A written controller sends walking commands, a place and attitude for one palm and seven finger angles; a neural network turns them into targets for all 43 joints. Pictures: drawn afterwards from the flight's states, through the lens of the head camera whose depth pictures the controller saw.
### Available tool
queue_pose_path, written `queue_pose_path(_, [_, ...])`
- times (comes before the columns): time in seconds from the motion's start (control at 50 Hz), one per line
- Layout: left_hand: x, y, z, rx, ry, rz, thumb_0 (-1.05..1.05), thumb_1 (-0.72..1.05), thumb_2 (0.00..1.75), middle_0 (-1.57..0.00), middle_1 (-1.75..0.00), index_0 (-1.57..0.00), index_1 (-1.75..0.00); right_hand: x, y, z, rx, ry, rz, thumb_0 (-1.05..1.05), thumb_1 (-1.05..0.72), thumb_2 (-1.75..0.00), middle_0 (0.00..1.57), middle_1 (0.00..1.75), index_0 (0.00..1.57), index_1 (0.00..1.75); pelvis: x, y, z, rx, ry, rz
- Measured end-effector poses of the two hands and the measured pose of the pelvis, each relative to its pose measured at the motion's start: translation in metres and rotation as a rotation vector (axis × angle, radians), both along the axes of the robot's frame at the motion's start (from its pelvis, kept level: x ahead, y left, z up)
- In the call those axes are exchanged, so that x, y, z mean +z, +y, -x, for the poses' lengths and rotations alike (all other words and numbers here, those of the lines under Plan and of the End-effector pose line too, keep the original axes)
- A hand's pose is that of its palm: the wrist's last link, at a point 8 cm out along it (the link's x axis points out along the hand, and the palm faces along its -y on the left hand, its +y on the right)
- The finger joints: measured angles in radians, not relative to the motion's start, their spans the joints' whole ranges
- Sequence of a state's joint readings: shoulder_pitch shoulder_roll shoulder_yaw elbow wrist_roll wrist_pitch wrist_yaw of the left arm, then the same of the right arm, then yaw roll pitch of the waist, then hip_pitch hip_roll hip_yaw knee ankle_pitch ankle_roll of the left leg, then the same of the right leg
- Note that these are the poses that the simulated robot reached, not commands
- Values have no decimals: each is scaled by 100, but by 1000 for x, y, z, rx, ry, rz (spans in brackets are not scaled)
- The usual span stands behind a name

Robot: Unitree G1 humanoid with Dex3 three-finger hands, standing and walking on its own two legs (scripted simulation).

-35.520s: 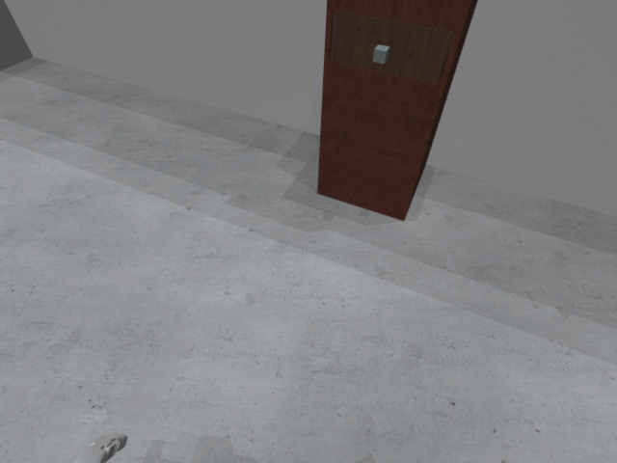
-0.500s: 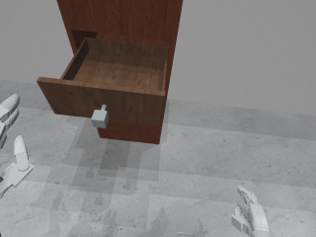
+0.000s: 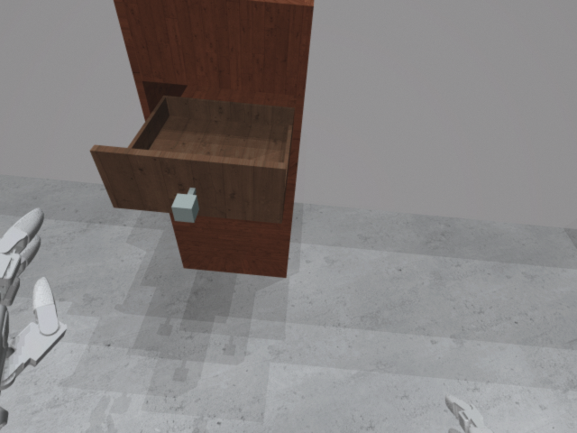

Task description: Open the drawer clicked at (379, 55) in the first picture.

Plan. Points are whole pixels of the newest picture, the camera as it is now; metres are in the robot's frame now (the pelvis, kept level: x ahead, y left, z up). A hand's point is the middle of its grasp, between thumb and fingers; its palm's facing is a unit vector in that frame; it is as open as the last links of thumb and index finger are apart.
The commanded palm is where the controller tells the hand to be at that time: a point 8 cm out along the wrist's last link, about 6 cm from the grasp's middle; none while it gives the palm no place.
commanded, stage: stop stepping back and stand still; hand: left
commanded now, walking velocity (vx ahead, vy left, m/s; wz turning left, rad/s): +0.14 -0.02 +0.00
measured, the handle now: (188, 201) +0.56 +0.22 -0.03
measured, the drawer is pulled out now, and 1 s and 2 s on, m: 0.30 0.30 0.30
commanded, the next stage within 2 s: let the arm hang, fingers relaxed in 0.22 s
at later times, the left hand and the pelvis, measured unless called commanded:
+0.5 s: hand out of the picture +0.15 +0.23 -0.09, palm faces +0.08 -0.93 -0.34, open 7.4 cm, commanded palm none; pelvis -0.01 +0.00 -0.01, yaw +2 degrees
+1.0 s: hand out of the picture -0.08 +0.21 -0.16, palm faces +0.04 -0.96 -0.28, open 7.3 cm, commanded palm none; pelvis -0.04 +0.00 +0.01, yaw +3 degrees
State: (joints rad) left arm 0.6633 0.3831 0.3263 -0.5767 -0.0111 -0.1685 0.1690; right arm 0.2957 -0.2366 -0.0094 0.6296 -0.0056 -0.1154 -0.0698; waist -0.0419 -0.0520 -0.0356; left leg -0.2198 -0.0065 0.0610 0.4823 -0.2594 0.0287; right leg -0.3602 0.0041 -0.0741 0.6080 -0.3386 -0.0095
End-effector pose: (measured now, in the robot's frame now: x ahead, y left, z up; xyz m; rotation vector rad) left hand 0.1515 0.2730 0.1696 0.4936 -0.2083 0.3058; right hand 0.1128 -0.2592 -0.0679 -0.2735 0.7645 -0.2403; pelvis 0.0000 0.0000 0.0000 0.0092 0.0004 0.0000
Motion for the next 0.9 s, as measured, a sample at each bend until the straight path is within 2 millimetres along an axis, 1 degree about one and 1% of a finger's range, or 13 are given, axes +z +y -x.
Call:
queue_pose_path(0.16, [23,-8,13,-5,-93,-72,2,89,90,-21,-30,-21,-30,-12,9,-9,37,-32,-65,1,-90,-90,20,30,20,30,-4,-8,6,11,-14,15])
queue_pose_path(0.32, [0,2,10,23,-30,23,2,89,90,-21,-30,-21,-30,-5,21,-18,51,-23,-62,1,-90,-90,20,30,20,30,-1,-1,9,7,-9,16])
queue_pose_path(0.36, [-29,7,1,12,77,26,1,89,90,-21,-30,-21,-30,-11,23,-19,91,-11,-75,1,-90,-90,20,30,20,30,-2,3,9,23,7,17])
queue_pose_path(0.4, [-84,15,-9,48,310,98,1,90,90,-20,-30,-20,-30,-25,24,-18,110,46,-93,1,-90,-90,20,30,20,30,-5,7,10,39,22,13])
queue_pose_path(0.44, [-147,16,-8,96,562,188,1,90,90,-20,-30,-20,-30,-38,25,-12,112,102,-107,1,-90,-90,20,30,20,30,-8,8,11,49,27,1])
queue_pose_path(0.48, [-204,5,7,120,781,263,1,91,90,-20,-30,-20,-30,-49,26,-3,108,152,-119,1,-90,-90,20,30,20,30,-12,4,13,43,16,-18])
queue_pose_path(0.52, [-249,-14,34,121,981,338,1,91,90,-20,-30,-19,-30,-53,27,11,84,202,-130,1,-90,-90,20,30,20,30,-11,2,14,40,-3,-10])
queue_pose_path(0.56, [-281,-35,68,109,1153,404,1,91,90,-20,-30,-19,-30,-54,26,28,61,258,-133,1,-90,-90,20,30,20,30,-8,0,15,40,-17,-5])
queue_pose_path(0.6, [-301,-53,102,105,1286,466,2,91,90,-20,-30,-20,-30,-54,25,46,42,324,-127,1,-90,-90,20,30,20,30,-5,-1,17,38,-26,1])
queue_pose_path(0.68, [-311,-46,151,210,1394,508,0,98,90,-21,-30,-21,-30,-55,22,84,25,466,-113,1,-90,-90,20,30,20,30,0,-5,24,46,-33,15])
queue_pose_path(0.76, [-308,-34,193,282,1496,500,0,97,90,-21,-30,-20,-30,-60,21,114,2,562,-116,1,-90,-90,20,30,20,30,4,-3,30,50,-35,21])
queue_pose_path(0.82, [-303,-26,216,330,1548,487,0,95,90,-20,-30,-20,-30,-65,23,131,-14,602,-132,1,-90,-90,20,30,20,30,5,-1,32,49,-38,20])
queue_pose_path(0.9, [-297,-20,232,371,1581,470,1,93,90,-20,-30,-20,-30,-71,28,146,-25,630,-159,1,-90,-90,20,30,20,30,6,1,36,47,-42,15])
